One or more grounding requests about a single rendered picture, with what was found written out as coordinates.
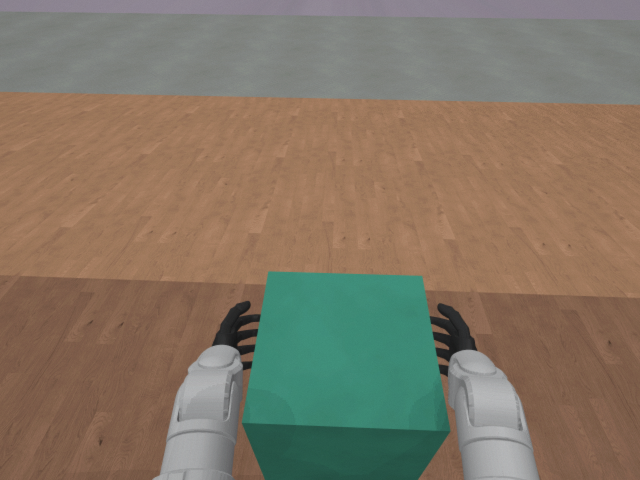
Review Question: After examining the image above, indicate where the robot right forearm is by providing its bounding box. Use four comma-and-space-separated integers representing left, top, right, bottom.
448, 350, 540, 480

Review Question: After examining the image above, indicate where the robot left forearm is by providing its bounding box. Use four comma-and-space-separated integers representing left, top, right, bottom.
152, 345, 243, 480

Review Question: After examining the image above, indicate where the right robot hand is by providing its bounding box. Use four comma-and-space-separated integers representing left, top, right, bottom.
430, 303, 477, 377

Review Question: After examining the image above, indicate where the left robot hand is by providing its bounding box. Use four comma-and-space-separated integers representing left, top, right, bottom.
212, 301, 261, 370

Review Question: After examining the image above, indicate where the carton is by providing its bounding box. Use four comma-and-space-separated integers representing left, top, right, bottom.
242, 271, 450, 480

